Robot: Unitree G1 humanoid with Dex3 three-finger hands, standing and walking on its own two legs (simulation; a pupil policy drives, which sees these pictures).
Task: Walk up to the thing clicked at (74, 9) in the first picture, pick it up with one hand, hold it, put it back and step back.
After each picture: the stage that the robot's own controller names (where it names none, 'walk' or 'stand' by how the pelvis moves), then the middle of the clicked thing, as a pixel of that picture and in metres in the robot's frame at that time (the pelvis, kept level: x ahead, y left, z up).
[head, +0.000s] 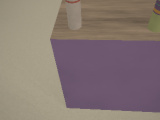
stand; (73, 3) +0.73 +0.08 +0.12
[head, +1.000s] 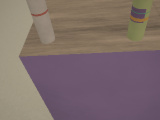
walk; (40, 15) +0.62 +0.22 +0.14
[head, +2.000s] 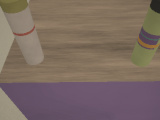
stand; (25, 33) +0.46 +0.22 +0.14
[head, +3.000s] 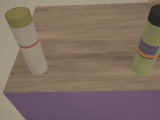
stand; (30, 45) +0.45 +0.21 +0.12
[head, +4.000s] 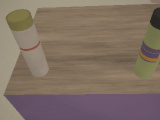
stand; (31, 47) +0.44 +0.21 +0.11
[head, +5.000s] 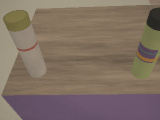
stand; (28, 48) +0.44 +0.22 +0.11
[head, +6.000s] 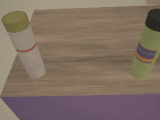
stand; (27, 49) +0.44 +0.22 +0.11
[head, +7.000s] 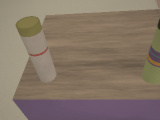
rise first; (39, 53) +0.42 +0.21 +0.12
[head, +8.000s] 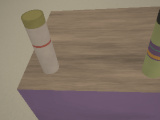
go down; (43, 45) +0.46 +0.21 +0.12
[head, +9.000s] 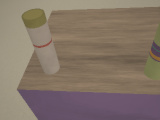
go down; (43, 45) +0.46 +0.20 +0.12
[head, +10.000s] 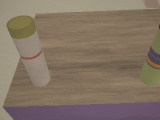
go down; (32, 55) +0.41 +0.19 +0.13
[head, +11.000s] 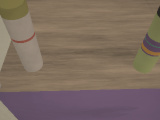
close in; (24, 39) +0.44 +0.19 +0.14
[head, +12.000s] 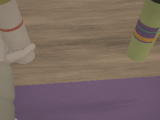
close; (12, 29) +0.47 +0.21 +0.16
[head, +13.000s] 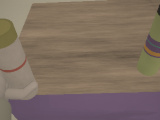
lift; (15, 66) +0.33 +0.21 +0.16
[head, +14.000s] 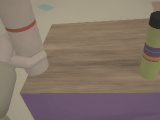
lift; (23, 31) +0.32 +0.17 +0.31
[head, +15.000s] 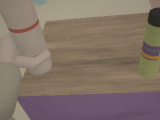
hold; (26, 30) +0.33 +0.15 +0.30
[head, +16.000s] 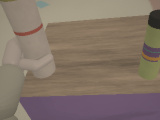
hold; (31, 34) +0.34 +0.15 +0.28
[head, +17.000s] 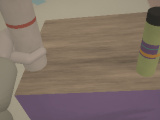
crouch; (23, 27) +0.35 +0.16 +0.30
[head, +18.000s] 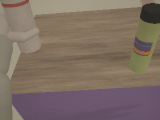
lower; (18, 9) +0.44 +0.19 +0.29
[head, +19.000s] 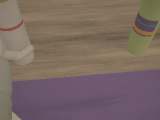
lower; (12, 28) +0.46 +0.20 +0.17
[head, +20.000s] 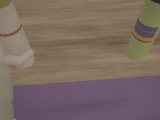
lower; (11, 33) +0.45 +0.21 +0.16
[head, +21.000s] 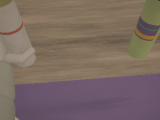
lower; (12, 31) +0.45 +0.20 +0.16
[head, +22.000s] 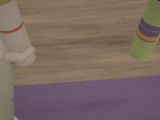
lower; (12, 30) +0.45 +0.20 +0.16
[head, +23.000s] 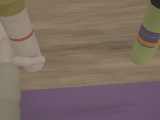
open; (23, 38) +0.44 +0.18 +0.16
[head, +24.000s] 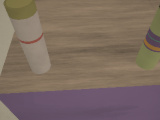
sink last; (32, 40) +0.43 +0.17 +0.15
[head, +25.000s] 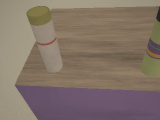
stand; (47, 43) +0.46 +0.19 +0.13
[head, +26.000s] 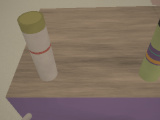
stand; (41, 50) +0.42 +0.18 +0.12
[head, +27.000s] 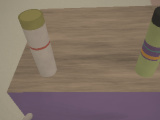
stand; (40, 47) +0.44 +0.19 +0.12
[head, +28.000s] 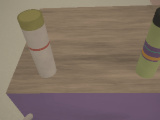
stand; (40, 48) +0.43 +0.19 +0.12
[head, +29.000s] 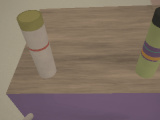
stand; (40, 48) +0.43 +0.19 +0.12
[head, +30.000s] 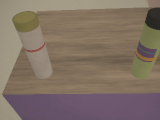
walk; (36, 49) +0.44 +0.20 +0.12
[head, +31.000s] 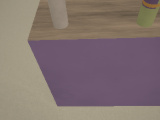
walk; out of the picture +0.65 +0.16 +0.13
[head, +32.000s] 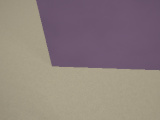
walk; out of the picture +1.02 +0.15 +0.14
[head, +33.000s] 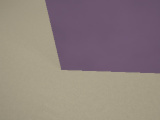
stand; out of the picture +1.14 +0.17 +0.13
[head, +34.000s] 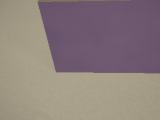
stand; out of the picture +1.13 +0.20 +0.11
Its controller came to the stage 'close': yes
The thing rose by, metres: 0.19
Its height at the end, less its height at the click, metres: +0.00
